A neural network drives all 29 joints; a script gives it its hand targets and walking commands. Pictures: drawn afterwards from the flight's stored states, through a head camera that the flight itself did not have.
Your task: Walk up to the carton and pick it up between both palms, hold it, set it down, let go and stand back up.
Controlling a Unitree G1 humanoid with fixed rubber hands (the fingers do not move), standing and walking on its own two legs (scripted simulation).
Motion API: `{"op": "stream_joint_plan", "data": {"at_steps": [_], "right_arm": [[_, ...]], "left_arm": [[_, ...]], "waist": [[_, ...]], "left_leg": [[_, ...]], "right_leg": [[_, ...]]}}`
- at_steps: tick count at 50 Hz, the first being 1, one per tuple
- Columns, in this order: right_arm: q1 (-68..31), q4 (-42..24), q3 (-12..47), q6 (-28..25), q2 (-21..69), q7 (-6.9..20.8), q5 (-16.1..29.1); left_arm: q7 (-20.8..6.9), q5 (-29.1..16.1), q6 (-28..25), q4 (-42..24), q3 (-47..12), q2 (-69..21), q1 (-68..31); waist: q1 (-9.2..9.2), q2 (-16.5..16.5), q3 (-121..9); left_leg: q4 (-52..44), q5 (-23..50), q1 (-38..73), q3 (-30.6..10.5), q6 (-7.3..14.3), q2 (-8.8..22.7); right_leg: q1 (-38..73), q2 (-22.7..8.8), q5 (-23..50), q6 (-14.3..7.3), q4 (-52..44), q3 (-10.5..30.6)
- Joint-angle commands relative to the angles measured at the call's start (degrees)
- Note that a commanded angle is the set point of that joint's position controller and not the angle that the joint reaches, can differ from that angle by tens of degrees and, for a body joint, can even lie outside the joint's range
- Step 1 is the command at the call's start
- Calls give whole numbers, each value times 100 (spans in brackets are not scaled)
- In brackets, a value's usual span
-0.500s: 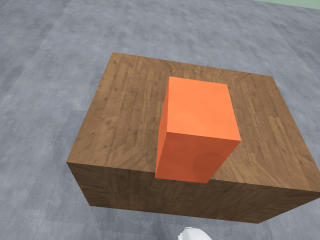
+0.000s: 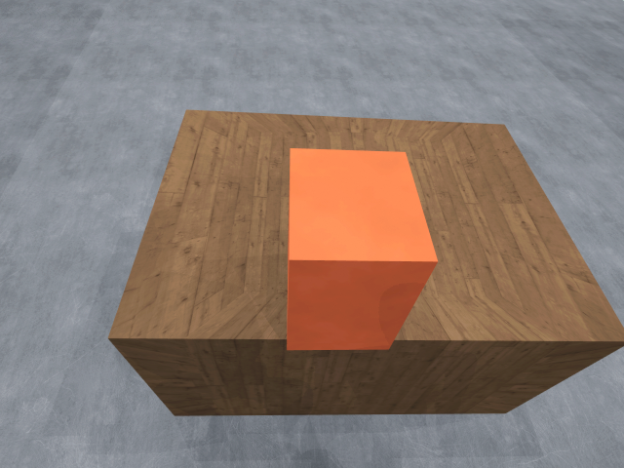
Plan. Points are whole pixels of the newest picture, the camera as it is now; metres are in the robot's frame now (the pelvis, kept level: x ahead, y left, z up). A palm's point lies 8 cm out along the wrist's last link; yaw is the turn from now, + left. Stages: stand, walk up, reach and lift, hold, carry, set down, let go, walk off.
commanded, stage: walk up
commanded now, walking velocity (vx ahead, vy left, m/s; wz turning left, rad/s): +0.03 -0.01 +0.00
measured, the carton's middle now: (343, 256) +0.47 -0.05 -0.08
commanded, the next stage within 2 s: stand in 0.68 s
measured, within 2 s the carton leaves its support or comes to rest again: neither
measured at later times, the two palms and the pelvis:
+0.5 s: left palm out of the picture +0.04 +0.14 -0.15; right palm out of the picture +0.01 -0.30 -0.16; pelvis +0.04 -0.07 -0.01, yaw +1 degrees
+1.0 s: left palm out of the picture +0.02 +0.16 -0.16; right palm out of the picture -0.02 -0.25 -0.16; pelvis +0.03 -0.06 -0.01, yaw +0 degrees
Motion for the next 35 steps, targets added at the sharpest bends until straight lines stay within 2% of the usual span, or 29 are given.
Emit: {"op": "stream_joint_plan", "data": {"at_steps": [1,2,3,4,5,6,7,8,9,10,11,12,13,14,15,16,17,19,21,22,23,24,26,28,30,31,32,34,35], "right_arm": [[110,46,-100,-36,-490,-43,31],[228,148,-92,-3,-546,-18,46],[278,141,-143,19,-747,1,34],[224,94,-142,42,-713,32,49],[303,74,-146,87,-660,68,103],[359,-45,-106,126,-434,93,104],[346,13,-81,230,-278,73,76],[616,160,-95,335,-164,38,114],[498,157,-94,349,-239,36,42],[317,160,-168,377,-464,45,31],[270,133,-186,390,-479,45,40],[332,157,-153,378,-441,57,63],[364,191,-177,377,-513,31,42],[400,186,-159,348,-592,11,78],[326,245,-151,337,-545,13,77],[256,224,-132,335,-505,7,66],[197,228,-143,332,-553,-2,65],[14,242,-137,314,-596,-1,72],[-56,325,-160,291,-562,-20,80],[11,305,-116,304,-476,-35,118],[-173,310,-153,335,-548,-30,105],[-174,308,-170,352,-497,-35,92],[-271,337,-127,343,-532,-35,90],[-193,343,-105,318,-472,-49,124],[-100,451,-139,284,-562,-71,131],[-233,445,-126,270,-544,-67,139],[-202,417,-109,298,-521,-48,150],[-376,459,-112,310,-526,-54,94],[-405,454,-141,313,-564,-63,97]], "left_arm": [[62,-106,-233,-373,-172,-388,-68],[132,-119,-271,-310,-139,-156,105],[201,-140,-275,-168,-121,-86,549],[238,-162,-282,-51,-102,85,910],[281,-127,-322,-45,-127,194,1004],[272,-108,-349,-161,-108,522,832],[253,-119,-355,-204,-88,607,618],[230,-95,-331,-254,-119,564,250],[197,-120,-314,-280,-109,310,11],[172,-100,-335,-307,-161,143,73],[187,-108,-365,-257,-174,94,145],[204,-157,-390,-217,-171,128,197],[208,-150,-418,-168,-170,79,329],[200,-122,-423,-200,-199,59,394],[201,-138,-437,-192,-187,124,445],[218,-140,-422,-134,-168,114,473],[228,-140,-436,-132,-170,121,489],[224,-120,-451,-51,-161,129,595],[230,-133,-481,-49,-148,96,626],[229,-112,-479,-28,-167,173,611],[225,-136,-471,-16,-188,29,756],[220,-123,-461,-23,-148,99,666],[232,-75,-439,-45,-179,65,562],[248,-50,-460,45,-171,93,825],[255,-62,-472,118,-151,27,879],[258,-83,-483,150,-163,11,1025],[253,-37,-458,147,-197,35,875],[247,-58,-408,113,-182,-34,838],[253,-44,-380,142,-220,-59,950]], "waist": [[291,1500,503],[309,1508,426],[416,1230,152],[527,936,-37],[533,763,-215],[324,-253,-131],[229,-346,198],[83,-800,390],[98,-899,541],[167,-529,857],[158,-729,841],[179,-837,779],[182,-872,692],[216,-693,474],[220,-644,336],[235,-841,478],[234,-393,487],[273,-375,450],[274,58,6],[247,-142,1],[347,112,94],[304,-41,119],[243,315,352],[293,47,225],[315,140,223],[393,434,-13],[281,422,260],[364,264,381],[323,381,586]], "left_leg": [[-131,1769,2,-366,519,598],[243,2957,-49,-267,471,552],[456,3063,-189,-376,490,697],[528,2321,-340,-546,419,774],[573,1039,-766,-477,196,682],[753,-732,-1098,-296,-97,396],[774,-1222,-810,-286,-203,354],[676,-1156,-449,-312,-221,258],[510,-658,-240,-282,-252,275],[528,-405,-241,-297,-298,144],[476,-207,-197,-426,-300,225],[399,-243,-169,-392,-350,271],[372,-153,-127,-412,-380,267],[355,-157,-64,-423,-395,281],[330,-298,-88,-415,-352,284],[240,-96,-12,-385,-417,332],[266,7,-8,-400,-452,423],[197,-23,-12,-399,-431,464],[178,142,28,-349,-457,467],[197,50,14,-309,-460,461],[309,-2,17,-302,-486,422],[230,-69,26,-280,-479,433],[148,184,-63,-321,-495,501],[240,494,133,-313,-512,582],[195,888,180,-321,-460,667],[195,864,293,-294,-429,601],[150,454,125,-262,-528,547],[110,506,103,-386,-445,602],[154,407,55,-308,-425,622]], "right_leg": [[285,47,333,-146,-1546,-265],[629,240,716,-162,-1862,-477],[1210,231,1311,-209,-2336,-541],[1689,91,1695,-225,-2678,-414],[2255,-433,1842,-252,-2706,109],[2217,-1144,2094,-410,-2817,1125],[1569,-1399,1935,-576,-2896,1333],[928,-1402,721,-804,-3223,1399],[655,-995,-225,-702,-3375,1164],[538,-785,-203,-570,-3565,1051],[613,-766,436,-535,-3492,1008],[683,-739,546,-572,-3425,930],[947,-714,998,-529,-3378,969],[1088,-716,1362,-553,-3226,897],[1285,-688,1216,-594,-3231,894],[1150,-572,1237,-605,-3229,761],[1296,-619,1913,-636,-3075,839],[1394,-618,2302,-691,-2994,741],[1770,-557,2967,-725,-2676,574],[1856,-558,2957,-742,-2681,584],[1598,-597,2631,-678,-2828,717],[1607,-514,2230,-700,-2816,654],[1454,-422,2466,-702,-2720,455],[1722,-473,3376,-714,-2581,389],[1801,-455,3752,-744,-2363,305],[1722,-422,3422,-736,-2404,280],[1539,-425,3015,-749,-2519,372],[1450,-354,2506,-693,-2547,293],[1322,-322,2309,-699,-2692,308]]}}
